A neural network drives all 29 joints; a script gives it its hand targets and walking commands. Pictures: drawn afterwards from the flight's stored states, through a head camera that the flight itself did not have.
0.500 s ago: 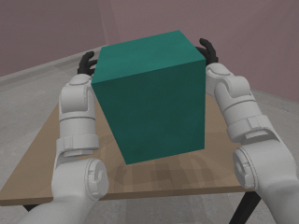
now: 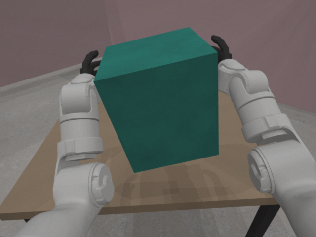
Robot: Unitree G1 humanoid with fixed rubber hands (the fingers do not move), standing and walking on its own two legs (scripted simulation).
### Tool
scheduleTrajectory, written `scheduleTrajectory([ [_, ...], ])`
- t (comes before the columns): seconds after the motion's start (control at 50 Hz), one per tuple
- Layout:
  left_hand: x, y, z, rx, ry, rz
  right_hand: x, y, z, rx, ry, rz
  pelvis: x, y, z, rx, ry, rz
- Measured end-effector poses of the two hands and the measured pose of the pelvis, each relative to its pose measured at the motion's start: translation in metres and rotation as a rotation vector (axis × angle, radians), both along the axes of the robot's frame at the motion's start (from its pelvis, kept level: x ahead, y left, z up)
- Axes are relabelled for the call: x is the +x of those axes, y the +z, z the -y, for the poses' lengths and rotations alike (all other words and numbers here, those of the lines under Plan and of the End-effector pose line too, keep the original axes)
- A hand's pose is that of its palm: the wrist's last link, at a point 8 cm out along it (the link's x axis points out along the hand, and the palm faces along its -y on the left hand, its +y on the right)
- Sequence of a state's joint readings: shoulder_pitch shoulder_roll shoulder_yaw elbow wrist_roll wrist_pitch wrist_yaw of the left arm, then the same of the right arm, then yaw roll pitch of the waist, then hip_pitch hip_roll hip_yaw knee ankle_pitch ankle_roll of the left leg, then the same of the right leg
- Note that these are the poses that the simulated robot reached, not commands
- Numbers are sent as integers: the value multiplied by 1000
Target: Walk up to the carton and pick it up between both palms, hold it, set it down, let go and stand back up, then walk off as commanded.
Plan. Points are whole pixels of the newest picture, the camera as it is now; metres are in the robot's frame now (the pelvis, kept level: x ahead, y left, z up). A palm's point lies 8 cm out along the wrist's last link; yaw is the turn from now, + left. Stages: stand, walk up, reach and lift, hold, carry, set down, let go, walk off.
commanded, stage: hold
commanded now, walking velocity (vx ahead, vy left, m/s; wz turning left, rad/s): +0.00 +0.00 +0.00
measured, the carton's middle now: (161, 99) +0.36 -0.01 +0.24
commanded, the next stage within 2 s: none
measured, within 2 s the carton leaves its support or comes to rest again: neither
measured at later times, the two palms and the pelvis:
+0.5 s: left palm (87, 76) +0.37 +0.15 +0.31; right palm (221, 62) +0.37 -0.15 +0.32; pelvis +0.00 +0.00 +0.00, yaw +0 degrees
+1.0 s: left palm (87, 75) +0.37 +0.15 +0.31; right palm (221, 64) +0.37 -0.15 +0.32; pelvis +0.00 +0.00 +0.00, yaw +0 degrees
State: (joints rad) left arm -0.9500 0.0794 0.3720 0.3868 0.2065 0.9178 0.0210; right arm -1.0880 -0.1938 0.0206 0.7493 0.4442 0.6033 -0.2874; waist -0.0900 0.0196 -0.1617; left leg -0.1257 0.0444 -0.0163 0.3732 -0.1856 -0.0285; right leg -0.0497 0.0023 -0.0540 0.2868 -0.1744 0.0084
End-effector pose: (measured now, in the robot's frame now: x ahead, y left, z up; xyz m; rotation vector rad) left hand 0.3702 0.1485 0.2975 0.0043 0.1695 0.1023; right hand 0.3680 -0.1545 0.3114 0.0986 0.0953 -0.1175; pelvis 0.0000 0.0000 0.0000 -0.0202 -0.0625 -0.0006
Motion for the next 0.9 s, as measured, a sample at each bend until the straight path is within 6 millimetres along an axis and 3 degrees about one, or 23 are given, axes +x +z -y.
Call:
scheduleTrajectory([
  [0.44, 0, 16, -2, 17, 2, -13, 0, 13, -2, -24, 4, -24, -5, 0, 1, -1, -1, -22],
  [0.9, -1, 16, 0, 15, 4, -4, -1, 8, 0, -19, 2, -28, -2, 0, 1, -4, -1, -15],
])
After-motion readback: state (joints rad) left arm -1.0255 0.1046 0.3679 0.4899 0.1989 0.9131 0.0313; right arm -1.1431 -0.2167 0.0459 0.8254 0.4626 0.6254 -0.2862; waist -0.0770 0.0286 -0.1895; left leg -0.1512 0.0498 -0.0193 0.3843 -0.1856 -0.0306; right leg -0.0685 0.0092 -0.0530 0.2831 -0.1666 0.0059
